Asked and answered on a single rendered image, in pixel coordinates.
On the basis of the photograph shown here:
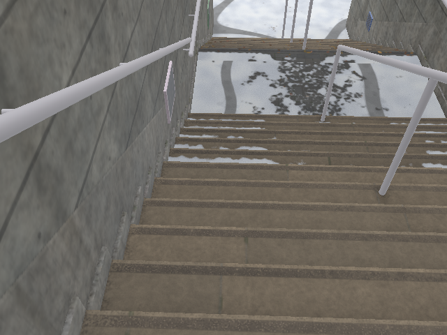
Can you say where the stairs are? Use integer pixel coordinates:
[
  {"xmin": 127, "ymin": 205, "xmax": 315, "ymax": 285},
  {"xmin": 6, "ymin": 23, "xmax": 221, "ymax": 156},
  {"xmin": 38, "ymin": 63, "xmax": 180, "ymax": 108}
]
[
  {"xmin": 80, "ymin": 113, "xmax": 447, "ymax": 335},
  {"xmin": 201, "ymin": 37, "xmax": 406, "ymax": 52}
]

